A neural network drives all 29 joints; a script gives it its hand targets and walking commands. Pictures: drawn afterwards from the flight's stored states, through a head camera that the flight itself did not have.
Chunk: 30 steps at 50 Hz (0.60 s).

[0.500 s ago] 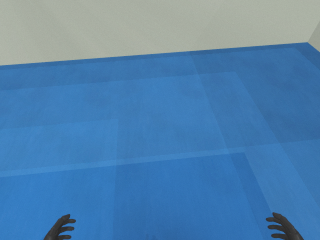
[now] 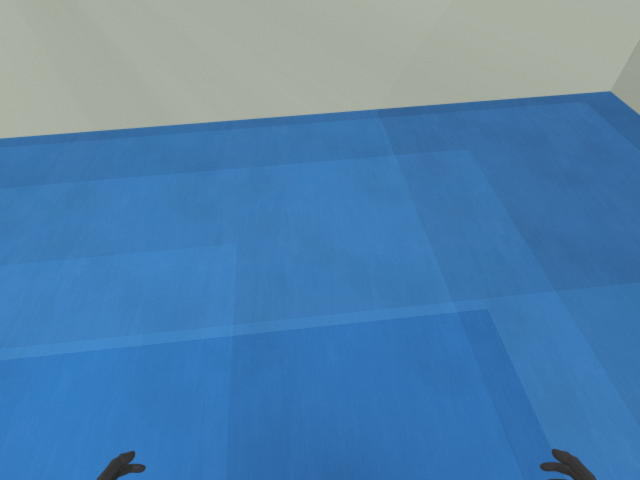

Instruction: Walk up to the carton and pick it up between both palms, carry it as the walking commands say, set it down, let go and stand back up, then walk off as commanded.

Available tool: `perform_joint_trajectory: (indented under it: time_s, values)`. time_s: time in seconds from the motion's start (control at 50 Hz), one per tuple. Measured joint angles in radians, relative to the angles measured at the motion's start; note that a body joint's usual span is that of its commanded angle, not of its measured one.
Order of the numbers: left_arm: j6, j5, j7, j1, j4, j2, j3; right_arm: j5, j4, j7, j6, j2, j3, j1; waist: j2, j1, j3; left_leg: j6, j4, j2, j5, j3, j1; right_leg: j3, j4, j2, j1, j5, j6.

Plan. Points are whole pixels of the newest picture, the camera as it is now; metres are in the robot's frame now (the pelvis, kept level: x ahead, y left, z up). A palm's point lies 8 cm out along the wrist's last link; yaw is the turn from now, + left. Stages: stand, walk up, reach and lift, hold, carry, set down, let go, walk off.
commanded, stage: stand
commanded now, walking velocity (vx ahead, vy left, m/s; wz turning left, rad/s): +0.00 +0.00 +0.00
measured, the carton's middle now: out of the picture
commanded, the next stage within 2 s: walk up in 1.04 s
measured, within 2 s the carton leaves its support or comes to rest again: neither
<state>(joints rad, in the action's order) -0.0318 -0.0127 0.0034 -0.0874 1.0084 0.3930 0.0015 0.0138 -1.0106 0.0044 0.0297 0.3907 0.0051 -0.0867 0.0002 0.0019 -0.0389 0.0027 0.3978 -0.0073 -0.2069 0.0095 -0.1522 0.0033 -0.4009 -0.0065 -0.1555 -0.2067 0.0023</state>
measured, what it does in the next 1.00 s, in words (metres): stands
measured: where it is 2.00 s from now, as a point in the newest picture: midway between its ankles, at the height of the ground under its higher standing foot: outside the picture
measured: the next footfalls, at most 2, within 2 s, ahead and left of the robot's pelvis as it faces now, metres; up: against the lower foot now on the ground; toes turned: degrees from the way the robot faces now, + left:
left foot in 1.64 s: -0.02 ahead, +0.12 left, +0.00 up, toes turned +23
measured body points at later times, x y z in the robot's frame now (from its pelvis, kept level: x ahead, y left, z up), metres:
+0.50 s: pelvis +0.00 +0.00 +0.00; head +0.01 +0.00 +0.45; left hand +0.11 +0.32 -0.11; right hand +0.11 -0.32 -0.11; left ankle +0.01 +0.12 -0.74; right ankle +0.01 -0.12 -0.74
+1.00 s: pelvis +0.01 +0.00 +0.00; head +0.02 +0.00 +0.45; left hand +0.12 +0.32 -0.11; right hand +0.12 -0.32 -0.11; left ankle +0.01 +0.12 -0.74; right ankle +0.01 -0.12 -0.74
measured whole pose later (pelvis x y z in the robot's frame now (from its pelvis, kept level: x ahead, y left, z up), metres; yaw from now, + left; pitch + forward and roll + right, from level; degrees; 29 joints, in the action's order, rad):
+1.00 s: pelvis +0.01 +0.00 +0.00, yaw +0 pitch -2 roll +0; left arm -0.02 -0.01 0.00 -0.08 1.06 0.40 0.00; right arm 0.01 -1.06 0.00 0.02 0.40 0.01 -0.08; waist 0.00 0.00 -0.04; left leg 0.00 0.33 -0.01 -0.19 0.01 -0.11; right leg 0.01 -0.33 -0.01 -0.12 -0.19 0.00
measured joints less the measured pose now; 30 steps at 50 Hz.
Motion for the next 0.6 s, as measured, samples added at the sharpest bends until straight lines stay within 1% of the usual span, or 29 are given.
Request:
perform_joint_trajectory:
  time_s: [0.24, 0.6]
  values:
    - [0.004, 0.001, -0.002, 0.002, 0.035, 0.001, -0.002, 0.0, -0.035, -0.002, -0.004, 0.001, 0.002, 0.0, 0.0, -0.001, -0.001, 0.0, -0.032, 0.0, 0.017, 0.0, 0.015, 0.0, 0.033, 0.0, 0.015, 0.017, 0.001]
    - [0.009, 0.002, -0.004, 0.005, 0.048, 0.002, -0.004, -0.001, -0.046, -0.004, -0.008, 0.004, 0.004, 0.002, 0.0, -0.001, -0.002, 0.0, -0.052, 0.001, 0.023, -0.001, 0.027, 0.002, 0.054, -0.001, 0.028, 0.023, 0.001]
